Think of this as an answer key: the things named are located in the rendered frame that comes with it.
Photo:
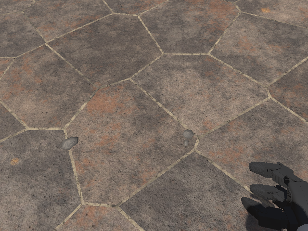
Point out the robot right hand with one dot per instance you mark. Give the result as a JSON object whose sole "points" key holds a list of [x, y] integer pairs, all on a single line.
{"points": [[292, 203]]}

